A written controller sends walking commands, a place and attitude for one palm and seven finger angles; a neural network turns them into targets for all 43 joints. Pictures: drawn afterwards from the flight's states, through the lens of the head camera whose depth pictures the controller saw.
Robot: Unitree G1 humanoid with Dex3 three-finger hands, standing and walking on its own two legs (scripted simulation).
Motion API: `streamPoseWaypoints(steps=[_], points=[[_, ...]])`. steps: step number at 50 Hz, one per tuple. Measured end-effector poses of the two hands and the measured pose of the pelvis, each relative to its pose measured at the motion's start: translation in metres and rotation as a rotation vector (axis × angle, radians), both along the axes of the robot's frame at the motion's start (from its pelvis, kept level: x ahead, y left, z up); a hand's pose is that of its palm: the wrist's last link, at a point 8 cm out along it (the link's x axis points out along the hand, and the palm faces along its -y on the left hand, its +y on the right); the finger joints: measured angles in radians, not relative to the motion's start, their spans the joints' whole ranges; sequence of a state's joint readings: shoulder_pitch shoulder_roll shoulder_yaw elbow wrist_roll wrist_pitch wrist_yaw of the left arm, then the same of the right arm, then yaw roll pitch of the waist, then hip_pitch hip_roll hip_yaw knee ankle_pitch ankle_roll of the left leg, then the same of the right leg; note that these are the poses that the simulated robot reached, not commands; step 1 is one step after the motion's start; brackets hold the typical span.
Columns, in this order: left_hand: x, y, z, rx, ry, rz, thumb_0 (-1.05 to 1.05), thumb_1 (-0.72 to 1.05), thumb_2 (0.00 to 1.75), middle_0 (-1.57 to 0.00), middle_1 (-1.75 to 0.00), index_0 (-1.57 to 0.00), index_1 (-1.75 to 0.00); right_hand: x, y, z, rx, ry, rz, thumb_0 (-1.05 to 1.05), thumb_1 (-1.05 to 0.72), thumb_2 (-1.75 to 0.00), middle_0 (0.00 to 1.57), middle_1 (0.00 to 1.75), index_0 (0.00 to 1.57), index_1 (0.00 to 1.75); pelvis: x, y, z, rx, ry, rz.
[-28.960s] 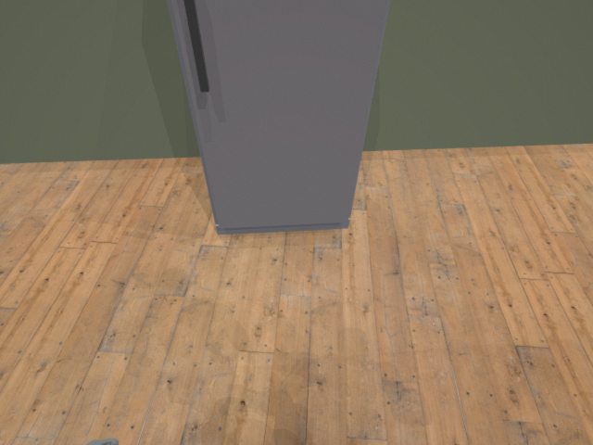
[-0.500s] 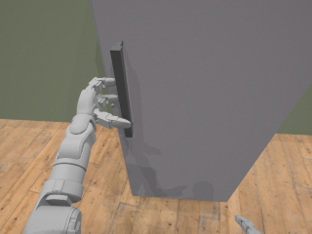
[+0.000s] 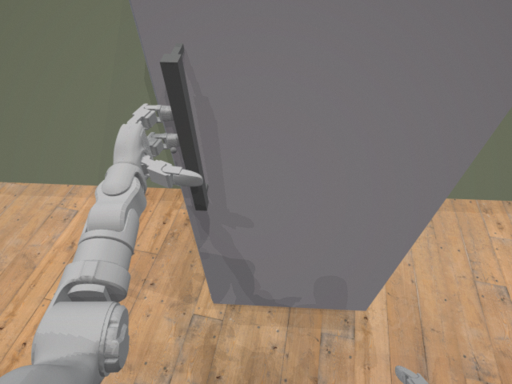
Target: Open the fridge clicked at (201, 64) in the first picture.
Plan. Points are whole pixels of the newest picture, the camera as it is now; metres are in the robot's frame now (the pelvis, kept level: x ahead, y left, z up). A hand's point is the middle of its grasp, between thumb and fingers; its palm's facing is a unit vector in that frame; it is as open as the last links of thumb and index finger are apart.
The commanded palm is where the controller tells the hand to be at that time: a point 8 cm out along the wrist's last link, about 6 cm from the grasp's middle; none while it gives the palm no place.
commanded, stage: slide the fingers in behind the handle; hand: left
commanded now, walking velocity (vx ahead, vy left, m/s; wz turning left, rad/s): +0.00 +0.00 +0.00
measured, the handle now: (192, 140) +0.48 +0.12 +0.13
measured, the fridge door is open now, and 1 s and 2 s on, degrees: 0 0 0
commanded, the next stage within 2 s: grip the handle and tug to test in 1.80 s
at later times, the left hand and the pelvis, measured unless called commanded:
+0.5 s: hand (175, 156) +0.42 +0.14 +0.15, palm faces +0.01 -1.00 +0.00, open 14.0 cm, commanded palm +0.40 +0.18 +0.15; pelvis +0.01 +0.02 +0.00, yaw -1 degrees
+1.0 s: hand (195, 152) +0.42 +0.11 +0.16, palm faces -0.01 -1.00 +0.00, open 14.0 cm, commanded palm +0.40 +0.16 +0.15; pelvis +0.01 +0.02 +0.00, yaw +0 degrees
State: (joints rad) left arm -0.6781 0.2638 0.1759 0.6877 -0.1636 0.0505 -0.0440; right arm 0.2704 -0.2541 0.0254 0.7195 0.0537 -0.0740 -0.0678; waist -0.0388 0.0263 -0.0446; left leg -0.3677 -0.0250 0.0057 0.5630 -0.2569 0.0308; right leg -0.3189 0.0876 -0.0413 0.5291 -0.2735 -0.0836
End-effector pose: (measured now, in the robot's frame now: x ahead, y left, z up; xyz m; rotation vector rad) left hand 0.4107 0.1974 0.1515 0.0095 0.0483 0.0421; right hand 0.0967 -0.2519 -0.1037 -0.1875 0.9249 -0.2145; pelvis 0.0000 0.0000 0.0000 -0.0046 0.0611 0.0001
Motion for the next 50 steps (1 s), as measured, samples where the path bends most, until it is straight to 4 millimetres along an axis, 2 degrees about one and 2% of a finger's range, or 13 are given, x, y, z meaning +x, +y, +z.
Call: streamPoseWaypoints(steps=[5, 10, 23, 35, 44, 50], points=[[0.000, 0.000, 0.000, 0.007, -0.014, -0.007, -0.01, -0.50, 0.30, -0.33, -1.23, -0.35, -1.24, -0.011, 0.002, -0.004, 0.008, 0.024, -0.014, 0.01, -0.91, -0.90, 0.21, 0.29, 0.20, 0.30, 0.000, 0.002, 0.000, -0.001, 0.006, -0.002], [-0.001, -0.003, 0.001, -0.009, -0.024, -0.018, -0.01, -0.50, 0.30, -0.31, -1.22, -0.33, -1.23, -0.014, 0.005, -0.004, 0.013, 0.016, -0.023, 0.01, -0.91, -0.90, 0.21, 0.29, 0.20, 0.30, 0.002, 0.005, 0.000, -0.003, 0.002, -0.006], [-0.010, -0.003, -0.001, -0.015, -0.029, -0.032, -0.01, -0.50, 0.30, -0.30, -1.20, -0.30, -1.20, 0.012, 0.016, 0.009, 0.008, -0.066, -0.009, 0.01, -0.91, -0.90, 0.21, 0.29, 0.20, 0.30, 0.006, 0.014, 0.001, -0.008, -0.013, -0.014], [-0.013, -0.017, 0.006, -0.020, -0.039, -0.047, -0.01, -0.50, 0.30, -0.30, -1.20, -0.30, -1.20, 0.037, 0.033, 0.015, 0.021, -0.110, 0.031, 0.01, -0.91, -0.90, 0.21, 0.29, 0.20, 0.30, 0.008, 0.021, 0.002, -0.009, -0.024, -0.009], [-0.012, -0.026, 0.000, -0.023, 0.003, -0.041, -0.01, -0.50, 0.30, -0.30, -1.20, -0.30, -1.20, 0.035, 0.039, 0.011, 0.033, -0.084, 0.039, 0.01, -0.91, -0.90, 0.21, 0.29, 0.20, 0.30, 0.008, 0.022, 0.002, -0.008, -0.030, -0.006], [-0.009, -0.037, 0.005, -0.011, -0.029, -0.050, -0.01, -0.50, 0.30, -0.30, -1.20, -0.30, -1.20, 0.026, 0.035, 0.007, 0.033, -0.057, 0.029, 0.01, -0.91, -0.90, 0.21, 0.29, 0.20, 0.30, 0.008, 0.020, 0.002, -0.007, -0.027, -0.006]])
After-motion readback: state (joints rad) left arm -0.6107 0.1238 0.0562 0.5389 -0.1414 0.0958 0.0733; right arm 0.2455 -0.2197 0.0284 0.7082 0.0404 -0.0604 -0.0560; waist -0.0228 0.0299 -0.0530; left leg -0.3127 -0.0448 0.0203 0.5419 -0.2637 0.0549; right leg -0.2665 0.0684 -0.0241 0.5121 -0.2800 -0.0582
